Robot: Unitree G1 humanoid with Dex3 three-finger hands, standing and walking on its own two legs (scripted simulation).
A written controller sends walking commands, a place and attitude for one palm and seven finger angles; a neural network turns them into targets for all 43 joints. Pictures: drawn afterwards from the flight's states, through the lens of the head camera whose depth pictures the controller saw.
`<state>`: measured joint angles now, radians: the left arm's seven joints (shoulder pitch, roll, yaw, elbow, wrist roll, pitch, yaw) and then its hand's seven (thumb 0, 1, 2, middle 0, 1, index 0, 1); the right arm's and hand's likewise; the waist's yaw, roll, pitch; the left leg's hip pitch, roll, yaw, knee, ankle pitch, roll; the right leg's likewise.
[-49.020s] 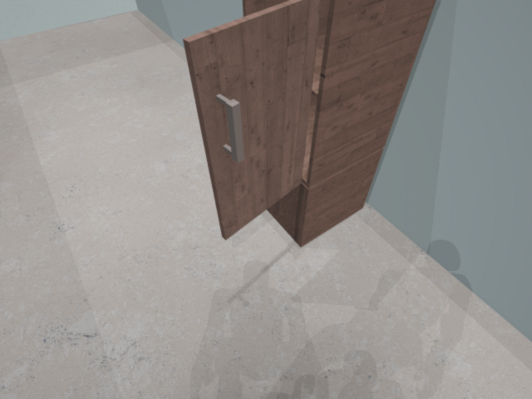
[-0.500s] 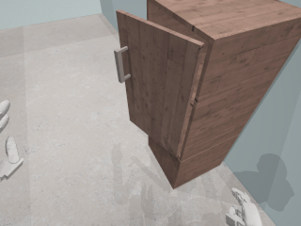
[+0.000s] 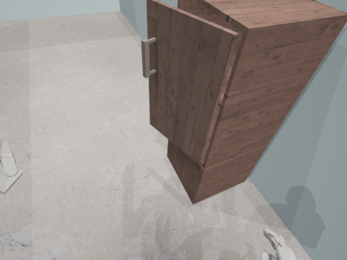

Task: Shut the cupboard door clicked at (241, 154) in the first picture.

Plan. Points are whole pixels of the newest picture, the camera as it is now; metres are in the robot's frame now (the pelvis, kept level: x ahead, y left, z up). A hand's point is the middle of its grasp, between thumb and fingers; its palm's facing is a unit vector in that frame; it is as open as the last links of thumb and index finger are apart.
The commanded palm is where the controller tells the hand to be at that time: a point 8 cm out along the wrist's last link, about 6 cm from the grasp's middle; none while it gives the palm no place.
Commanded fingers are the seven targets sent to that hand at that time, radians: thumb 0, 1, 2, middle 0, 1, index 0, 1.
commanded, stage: step back with the hand held close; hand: left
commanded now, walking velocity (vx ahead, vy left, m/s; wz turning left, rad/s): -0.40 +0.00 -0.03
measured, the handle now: (149, 58) +0.78 +0.13 +0.07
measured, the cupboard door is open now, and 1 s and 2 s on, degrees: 20 20 20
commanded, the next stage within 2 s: stop stepping back and stand still in 0.28 s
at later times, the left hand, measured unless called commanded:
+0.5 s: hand out of the picture +0.05 +0.30 +0.19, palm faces +0.63 -0.68 -0.37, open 7.4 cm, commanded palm -0.03 +0.32 +0.19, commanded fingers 0.00 0.90 0.90 -0.20 -0.30 -0.20 -0.30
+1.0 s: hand out of the picture +0.06 +0.29 +0.19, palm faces +0.47 -0.77 -0.42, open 7.4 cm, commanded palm +0.00 +0.31 +0.19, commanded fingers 0.00 0.90 0.90 -0.20 -0.30 -0.20 -0.30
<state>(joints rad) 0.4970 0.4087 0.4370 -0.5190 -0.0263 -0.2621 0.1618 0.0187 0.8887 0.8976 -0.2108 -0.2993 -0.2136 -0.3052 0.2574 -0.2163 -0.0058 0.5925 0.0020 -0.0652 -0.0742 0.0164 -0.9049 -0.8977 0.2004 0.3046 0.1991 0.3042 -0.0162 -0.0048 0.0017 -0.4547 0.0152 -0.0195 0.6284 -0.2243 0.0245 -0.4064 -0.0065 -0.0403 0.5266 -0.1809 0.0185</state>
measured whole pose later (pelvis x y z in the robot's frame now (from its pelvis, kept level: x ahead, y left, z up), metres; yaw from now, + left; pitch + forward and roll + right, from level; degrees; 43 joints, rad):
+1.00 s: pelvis -0.13 +0.01 +0.01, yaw +1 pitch +0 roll -1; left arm 0.57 0.44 0.46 -0.48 -0.03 -0.22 0.17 0.02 0.89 0.90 -0.21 -0.30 -0.21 -0.31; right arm 0.33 -0.22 -0.02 0.66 0.00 -0.10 -0.09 0.02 -0.91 -0.90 0.20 0.30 0.20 0.30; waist -0.05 -0.05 -0.08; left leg -0.26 0.01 0.05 0.55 -0.29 0.03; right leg -0.26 0.03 -0.01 0.60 -0.33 0.00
